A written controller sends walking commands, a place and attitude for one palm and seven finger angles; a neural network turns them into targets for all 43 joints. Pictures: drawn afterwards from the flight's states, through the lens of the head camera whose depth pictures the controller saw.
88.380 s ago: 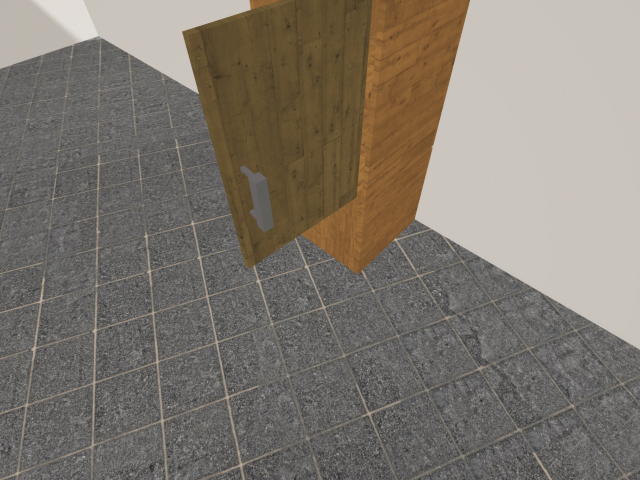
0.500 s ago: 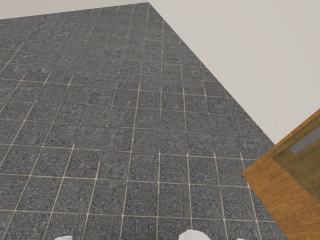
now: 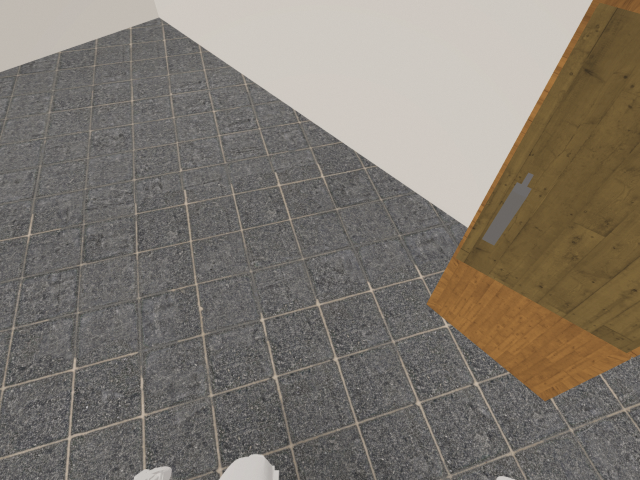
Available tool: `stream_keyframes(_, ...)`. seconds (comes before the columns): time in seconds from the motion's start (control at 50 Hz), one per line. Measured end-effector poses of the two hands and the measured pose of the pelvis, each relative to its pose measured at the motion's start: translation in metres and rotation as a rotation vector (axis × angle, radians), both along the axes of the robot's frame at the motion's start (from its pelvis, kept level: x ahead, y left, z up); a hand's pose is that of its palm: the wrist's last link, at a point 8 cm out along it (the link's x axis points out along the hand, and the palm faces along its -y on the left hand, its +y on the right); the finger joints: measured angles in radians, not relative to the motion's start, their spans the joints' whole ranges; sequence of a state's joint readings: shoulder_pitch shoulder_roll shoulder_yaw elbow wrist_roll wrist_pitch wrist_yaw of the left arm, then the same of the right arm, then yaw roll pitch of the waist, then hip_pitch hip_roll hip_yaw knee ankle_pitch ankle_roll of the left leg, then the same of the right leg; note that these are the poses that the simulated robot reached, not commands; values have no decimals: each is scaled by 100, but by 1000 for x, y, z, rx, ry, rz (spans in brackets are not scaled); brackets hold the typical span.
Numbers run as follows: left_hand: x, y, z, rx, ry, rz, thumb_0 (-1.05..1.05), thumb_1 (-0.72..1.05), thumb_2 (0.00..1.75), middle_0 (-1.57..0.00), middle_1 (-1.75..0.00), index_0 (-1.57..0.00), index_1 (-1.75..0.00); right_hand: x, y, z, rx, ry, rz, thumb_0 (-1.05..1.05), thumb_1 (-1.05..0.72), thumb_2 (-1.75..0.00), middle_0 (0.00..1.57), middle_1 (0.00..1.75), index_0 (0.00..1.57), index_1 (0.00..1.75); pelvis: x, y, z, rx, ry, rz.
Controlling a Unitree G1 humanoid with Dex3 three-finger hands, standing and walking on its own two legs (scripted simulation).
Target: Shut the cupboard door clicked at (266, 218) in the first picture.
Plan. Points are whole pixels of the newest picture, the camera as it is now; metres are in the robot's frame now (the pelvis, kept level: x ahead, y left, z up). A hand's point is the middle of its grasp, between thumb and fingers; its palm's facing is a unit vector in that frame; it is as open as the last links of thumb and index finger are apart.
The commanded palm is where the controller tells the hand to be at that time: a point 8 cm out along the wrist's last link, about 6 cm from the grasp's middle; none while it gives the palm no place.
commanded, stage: turn to face it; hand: left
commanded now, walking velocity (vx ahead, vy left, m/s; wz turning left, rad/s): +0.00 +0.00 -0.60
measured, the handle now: (509, 208) +0.61 -0.33 -0.09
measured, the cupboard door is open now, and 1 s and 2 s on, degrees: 9 9 9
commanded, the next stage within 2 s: take the last steps up to it in 0.88 s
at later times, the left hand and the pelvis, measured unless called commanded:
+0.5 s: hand (218, 432) +0.19 +0.16 -0.16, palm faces -0.31 -0.91 -0.27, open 7.4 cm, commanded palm none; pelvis +0.02 -0.01 -0.01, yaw -19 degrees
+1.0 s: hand (243, 421) +0.21 +0.13 -0.17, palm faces -0.44 -0.87 -0.20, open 7.4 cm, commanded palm none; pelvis +0.05 -0.01 +0.00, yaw -29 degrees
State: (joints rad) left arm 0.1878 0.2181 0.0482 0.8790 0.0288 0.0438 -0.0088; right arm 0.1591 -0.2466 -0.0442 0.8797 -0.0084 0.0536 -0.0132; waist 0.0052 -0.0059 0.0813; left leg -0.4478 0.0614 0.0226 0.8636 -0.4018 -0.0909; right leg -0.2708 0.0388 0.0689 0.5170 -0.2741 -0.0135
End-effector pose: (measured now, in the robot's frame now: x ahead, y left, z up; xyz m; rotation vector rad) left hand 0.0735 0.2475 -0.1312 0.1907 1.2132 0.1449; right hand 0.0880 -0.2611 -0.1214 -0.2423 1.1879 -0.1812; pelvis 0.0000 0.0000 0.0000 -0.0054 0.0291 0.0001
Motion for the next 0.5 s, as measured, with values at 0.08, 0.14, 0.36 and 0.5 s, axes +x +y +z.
stream_keyframes(0.08,9,14,-17,-26,22,-20,0,90,90,-21,-30,-20,-30,6,16,4,-24,-54,-24,1,-91,-89,20,30,20,30,7,16,-8,-15,7,-51)
stream_keyframes(0.14,20,23,-19,-30,41,-49,0,90,90,-20,-30,-20,-30,-2,26,11,-34,-56,-37,1,-91,-89,20,30,20,30,9,22,-5,-17,2,-94)
stream_keyframes(0.36,82,13,3,-9,13,-205,0,91,90,-20,-30,-19,-30,-70,25,12,-5,42,-220,1,-90,-89,20,30,20,30,16,18,9,-42,-6,-239)
stream_keyframes(0.5,127,-38,4,36,-68,-356,0,91,90,-20,-30,-19,-30,-122,-6,-23,44,106,-366,1,-90,-89,20,30,20,30,18,-11,-11,-1,-4,-328)
